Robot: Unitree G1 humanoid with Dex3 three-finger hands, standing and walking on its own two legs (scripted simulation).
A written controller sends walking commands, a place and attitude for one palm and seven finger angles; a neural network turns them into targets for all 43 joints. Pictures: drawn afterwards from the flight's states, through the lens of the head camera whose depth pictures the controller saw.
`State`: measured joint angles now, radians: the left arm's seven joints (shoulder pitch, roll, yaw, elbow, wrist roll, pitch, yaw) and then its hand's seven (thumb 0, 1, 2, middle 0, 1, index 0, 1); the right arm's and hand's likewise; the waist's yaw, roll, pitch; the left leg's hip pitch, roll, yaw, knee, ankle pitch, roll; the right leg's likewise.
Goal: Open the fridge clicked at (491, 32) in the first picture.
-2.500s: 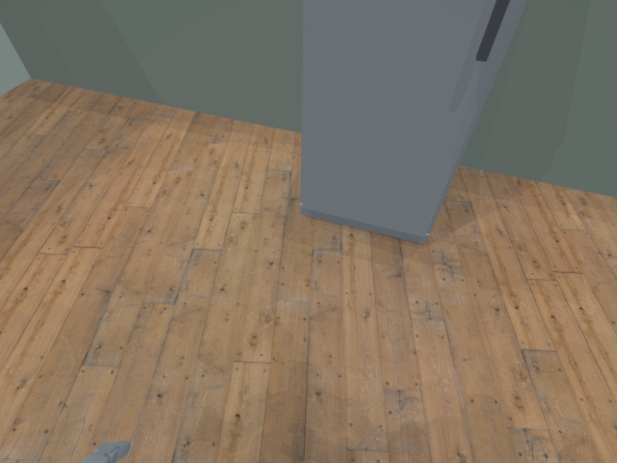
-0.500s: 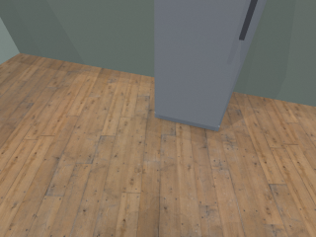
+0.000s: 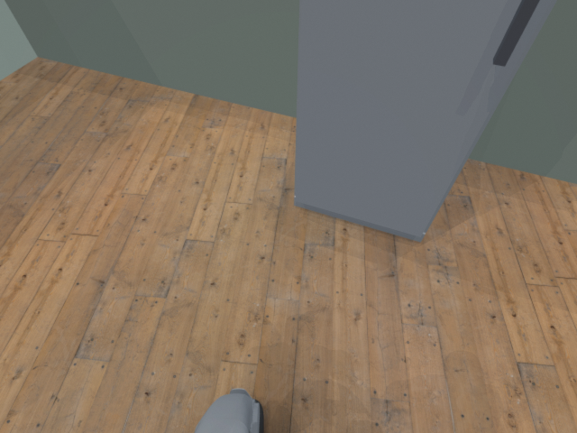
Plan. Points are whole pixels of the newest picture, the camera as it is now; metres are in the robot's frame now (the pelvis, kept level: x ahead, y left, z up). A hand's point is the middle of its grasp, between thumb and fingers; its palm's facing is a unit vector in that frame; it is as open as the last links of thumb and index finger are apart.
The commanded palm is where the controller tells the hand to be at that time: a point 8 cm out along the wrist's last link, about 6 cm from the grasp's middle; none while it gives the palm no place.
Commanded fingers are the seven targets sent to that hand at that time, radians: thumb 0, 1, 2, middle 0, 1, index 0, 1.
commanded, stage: walk to a spot facing it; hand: right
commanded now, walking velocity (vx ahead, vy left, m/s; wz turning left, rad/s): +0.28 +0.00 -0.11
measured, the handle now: out of the picture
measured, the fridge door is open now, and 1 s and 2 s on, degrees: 0 0 0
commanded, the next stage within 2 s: turn to face it in 0.06 s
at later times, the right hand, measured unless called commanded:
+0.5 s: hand out of the picture +0.16 -0.21 -0.19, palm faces +0.20 +0.97 -0.17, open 7.3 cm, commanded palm none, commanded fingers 0.00 -0.90 -0.90 0.20 0.30 0.20 0.30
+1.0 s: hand (407, 424) +0.18 -0.16 -0.16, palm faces +0.30 +0.94 -0.18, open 7.4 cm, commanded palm none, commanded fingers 0.00 -0.90 -0.90 0.20 0.30 0.20 0.30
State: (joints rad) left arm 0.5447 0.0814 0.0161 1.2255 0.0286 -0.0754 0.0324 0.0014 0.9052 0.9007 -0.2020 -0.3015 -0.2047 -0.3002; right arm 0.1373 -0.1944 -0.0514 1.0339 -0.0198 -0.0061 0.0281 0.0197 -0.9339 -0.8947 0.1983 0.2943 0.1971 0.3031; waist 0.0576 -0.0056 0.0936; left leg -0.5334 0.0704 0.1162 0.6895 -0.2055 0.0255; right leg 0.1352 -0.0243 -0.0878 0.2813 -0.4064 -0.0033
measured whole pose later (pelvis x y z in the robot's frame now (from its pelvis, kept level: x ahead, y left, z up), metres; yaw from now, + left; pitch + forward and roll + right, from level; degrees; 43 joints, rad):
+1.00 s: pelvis +0.26 -0.02 +0.01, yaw -14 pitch +0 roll +0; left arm 0.27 0.18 0.07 1.07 0.03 0.02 -0.03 0.00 0.91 0.90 -0.20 -0.30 -0.20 -0.30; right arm 0.42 -0.12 -0.02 1.10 -0.03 -0.06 -0.01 0.01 -0.91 -0.89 0.20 0.29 0.20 0.30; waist -0.02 -0.02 0.01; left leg -0.10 0.06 0.12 0.39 -0.28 -0.02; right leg -0.49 -0.06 -0.06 0.94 -0.28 0.00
